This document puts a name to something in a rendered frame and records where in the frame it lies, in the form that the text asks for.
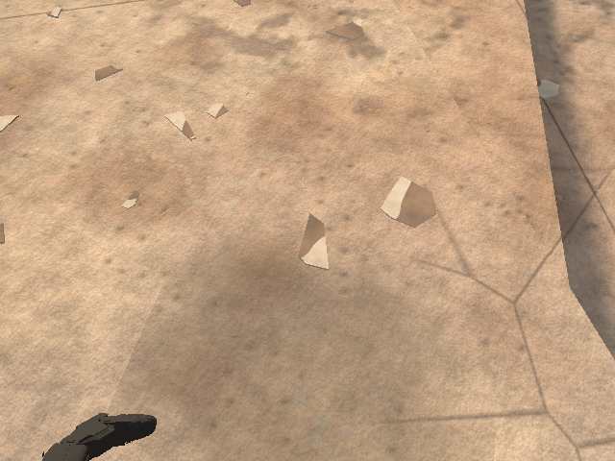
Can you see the left robot hand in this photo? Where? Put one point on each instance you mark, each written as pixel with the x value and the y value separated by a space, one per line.
pixel 100 433

